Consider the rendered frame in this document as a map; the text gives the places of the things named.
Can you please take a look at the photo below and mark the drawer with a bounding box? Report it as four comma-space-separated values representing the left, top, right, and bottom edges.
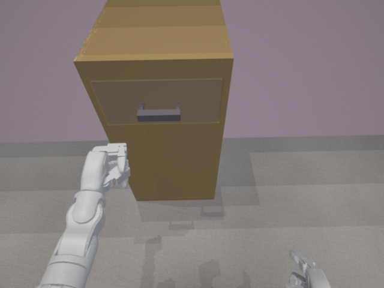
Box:
91, 78, 223, 124

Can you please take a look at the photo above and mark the handle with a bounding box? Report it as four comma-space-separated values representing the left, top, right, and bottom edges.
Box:
137, 103, 181, 122

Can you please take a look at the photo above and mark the cabinet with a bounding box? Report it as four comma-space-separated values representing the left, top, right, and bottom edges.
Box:
73, 0, 234, 201

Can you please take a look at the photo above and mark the left robot forearm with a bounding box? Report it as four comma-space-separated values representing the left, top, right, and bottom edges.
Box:
35, 190, 106, 288

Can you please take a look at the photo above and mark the robot left hand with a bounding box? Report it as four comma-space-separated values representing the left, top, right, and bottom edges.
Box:
80, 143, 130, 195

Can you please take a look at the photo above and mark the robot right hand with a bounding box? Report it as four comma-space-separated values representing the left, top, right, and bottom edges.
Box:
286, 250, 331, 288

